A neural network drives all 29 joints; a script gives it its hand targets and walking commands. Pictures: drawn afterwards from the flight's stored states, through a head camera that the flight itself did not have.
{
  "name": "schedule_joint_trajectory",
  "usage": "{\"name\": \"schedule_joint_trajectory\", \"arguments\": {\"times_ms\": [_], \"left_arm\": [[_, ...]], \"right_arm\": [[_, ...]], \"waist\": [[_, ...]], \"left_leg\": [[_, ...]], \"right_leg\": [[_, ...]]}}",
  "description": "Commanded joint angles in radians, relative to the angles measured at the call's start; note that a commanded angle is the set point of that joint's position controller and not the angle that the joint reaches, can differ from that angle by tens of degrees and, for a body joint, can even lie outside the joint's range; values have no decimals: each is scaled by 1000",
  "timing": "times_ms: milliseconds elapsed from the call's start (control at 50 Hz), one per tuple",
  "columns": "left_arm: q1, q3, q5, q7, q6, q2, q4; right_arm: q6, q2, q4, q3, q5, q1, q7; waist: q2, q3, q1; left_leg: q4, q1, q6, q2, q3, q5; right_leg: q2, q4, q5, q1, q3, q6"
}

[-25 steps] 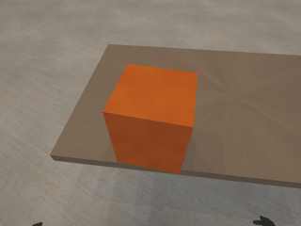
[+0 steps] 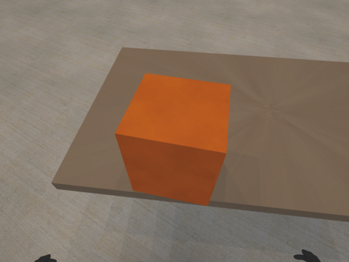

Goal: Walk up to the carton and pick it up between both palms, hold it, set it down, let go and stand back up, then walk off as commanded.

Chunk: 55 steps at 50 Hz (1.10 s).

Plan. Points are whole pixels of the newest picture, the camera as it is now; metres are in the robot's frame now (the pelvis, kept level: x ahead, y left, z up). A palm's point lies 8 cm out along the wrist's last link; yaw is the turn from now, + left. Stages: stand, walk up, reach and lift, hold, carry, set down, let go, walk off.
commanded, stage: walk up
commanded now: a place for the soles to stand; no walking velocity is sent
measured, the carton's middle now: (177, 142) +0.40 +0.01 +0.04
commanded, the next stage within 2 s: reach and lift in 0.58 s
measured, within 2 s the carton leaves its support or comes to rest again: neither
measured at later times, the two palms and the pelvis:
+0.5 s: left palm out of the picture +0.10 +0.32 -0.07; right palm out of the picture +0.11 -0.32 -0.08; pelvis +0.00 +0.00 +0.00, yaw +0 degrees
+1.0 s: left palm (69, 237) +0.19 +0.25 -0.05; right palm (328, 261) +0.15 -0.31 -0.03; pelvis -0.01 -0.03 +0.02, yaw -1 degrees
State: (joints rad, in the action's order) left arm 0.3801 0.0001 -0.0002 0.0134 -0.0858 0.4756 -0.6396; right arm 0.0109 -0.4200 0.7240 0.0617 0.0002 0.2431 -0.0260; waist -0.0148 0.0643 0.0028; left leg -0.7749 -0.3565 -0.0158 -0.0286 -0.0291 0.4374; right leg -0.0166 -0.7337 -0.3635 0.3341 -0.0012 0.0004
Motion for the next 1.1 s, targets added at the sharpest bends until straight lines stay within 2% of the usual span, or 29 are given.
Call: {"name": "schedule_joint_trajectory", "arguments": {"times_ms": [0,20,40,60,80,100,120,140,180,200,220,240,280,300,320,360,400,440,500,560,580,620,640,740,800,860,900,1000,1080], "left_arm": [[-72,-70,-22,21,-8,226,-18],[-97,-55,-16,19,-5,179,-1],[-81,-47,-7,17,-2,140,0],[-47,-50,-5,20,4,150,-13],[-22,-55,-4,21,6,162,-24],[-13,-55,-5,16,8,151,-33],[8,-57,-7,12,2,148,-41],[9,-64,-11,11,-6,162,-45],[-16,-77,-18,16,-19,214,-32],[-38,-76,-18,16,-18,233,-30],[-65,-70,-17,16,-14,228,-22],[-89,-61,-16,15,-10,207,-15],[-86,-48,-8,13,1,160,-19],[-68,-48,-7,12,5,151,-28],[-54,-51,-7,13,6,151,-36],[-40,-56,-10,12,2,164,-43],[-79,-64,-16,11,-4,196,-38],[-111,-58,-16,10,-1,193,-30],[-102,-50,-14,9,5,165,-36],[-90,-54,-15,9,4,172,-44],[-441,-84,-24,17,240,58,58],[-427,-104,-54,34,350,14,125],[-435,-124,-63,33,366,18,167],[-432,-130,-32,24,390,77,317],[-349,-181,-68,8,383,78,310],[-280,-243,-103,-13,374,84,289],[-277,-270,-107,-22,359,91,297],[-312,-229,-78,-37,320,71,355],[-309,-201,-33,-42,278,48,366]], "right_arm": [[20,-179,-38,50,19,25,1],[29,-216,-28,61,22,58,6],[35,-254,-34,68,19,51,8],[35,-273,-42,66,18,37,5],[33,-274,-41,62,20,16,3],[34,-256,-38,46,11,-33,9],[30,-238,-44,36,9,-74,9],[28,-208,-51,26,5,-97,10],[26,-164,-56,19,-2,-69,12],[23,-163,-45,24,2,-50,12],[21,-171,-39,31,6,-29,12],[24,-180,-32,34,10,-14,14],[33,-218,-28,39,10,-34,14],[35,-227,-29,38,7,-46,14],[34,-227,-29,34,6,-59,13],[30,-205,-37,25,4,-98,12],[23,-182,-34,23,4,-85,13],[22,-190,-25,29,8,-62,12],[24,-206,-22,31,10,-71,11],[23,-198,-21,26,9,-95,9],[220,-54,329,176,173,-314,-14],[261,-143,304,185,185,-219,-45],[279,-146,282,181,173,-219,-44],[315,-118,80,189,117,-228,-19],[295,-69,4,124,69,-142,6],[270,-22,0,44,30,-69,37],[259,21,-4,8,16,-52,54],[245,103,-71,-15,-14,-14,78],[232,144,-175,4,-18,3,86]], "waist": [[72,-1,-58],[-15,-9,-73],[-104,-23,-55],[-107,-15,-31],[-96,-6,-17],[-75,10,7],[-63,12,30],[-34,-1,30],[34,-65,-1],[35,-82,-17],[37,-78,-32],[24,-70,-44],[-41,-46,-20],[-51,-45,-10],[-50,-41,2],[-25,-41,16],[21,-35,-11],[9,-31,-30],[-18,-18,-14],[-1,-15,-4],[-67,92,-26],[-92,101,-39],[-56,72,-33],[120,-121,-1],[153,-146,21],[133,-135,58],[100,-111,65],[-23,-78,24],[-13,-58,24]], "left_leg": [[163,102,-58,-20,68,-32],[250,164,-92,-102,190,-111],[343,158,-162,-203,338,-115],[372,125,-220,-276,405,-114],[368,73,-239,-286,398,-121],[329,15,-216,-270,347,-191],[284,-38,-162,-213,256,-221],[214,-69,-105,-143,172,-262],[56,-3,-35,-47,59,-296],[30,47,-33,-26,52,-209],[57,83,-43,-34,69,-183],[122,115,-56,-60,101,-214],[233,93,-112,-150,200,-223],[262,58,-139,-182,233,-219],[266,26,-144,-188,227,-225],[216,-26,-98,-136,161,-215],[156,22,-54,-70,94,-160],[175,69,-60,-73,102,-116],[246,38,-89,-118,164,-64],[237,5,-74,-101,144,-50],[247,-229,17,-36,-38,66],[267,-322,-21,-88,-40,106],[235,-291,-27,-88,-45,49],[204,93,-14,-17,-54,-193],[238,153,-13,9,-56,-298],[278,179,-14,35,-75,-364],[314,190,-10,49,-82,-364],[395,262,12,63,-86,-310],[452,267,9,61,-100,-274]], "right_leg": [[-172,187,134,121,-250,-160],[-97,66,187,191,-144,-98],[3,-77,111,196,-12,-42],[17,-91,-55,175,36,-29],[16,-77,-158,130,22,-35],[-1,-9,-110,59,3,-45],[-16,83,9,-22,-5,-57],[-35,116,159,-79,-66,-72],[-145,185,328,-61,-251,-140],[-188,189,320,-13,-293,-180],[-184,162,316,23,-272,-183],[-147,129,303,61,-220,-148],[-43,45,211,70,-76,-72],[-20,19,165,36,-45,-57],[-16,31,142,-4,-36,-55],[-43,107,181,-61,-92,-78],[-101,167,181,5,-194,-119],[-103,156,162,65,-189,-118],[-50,128,96,52,-119,-87],[-56,161,88,16,-141,-93],[28,16,-40,-20,80,-59],[48,-63,54,-142,91,-51],[38,-55,82,-151,83,-52],[13,128,174,-104,35,-40],[12,172,364,-193,15,-18],[6,217,513,-293,-18,9],[-3,253,528,-327,-37,18],[-11,346,361,-299,-37,11],[3,401,223,-300,-29,8]]}}
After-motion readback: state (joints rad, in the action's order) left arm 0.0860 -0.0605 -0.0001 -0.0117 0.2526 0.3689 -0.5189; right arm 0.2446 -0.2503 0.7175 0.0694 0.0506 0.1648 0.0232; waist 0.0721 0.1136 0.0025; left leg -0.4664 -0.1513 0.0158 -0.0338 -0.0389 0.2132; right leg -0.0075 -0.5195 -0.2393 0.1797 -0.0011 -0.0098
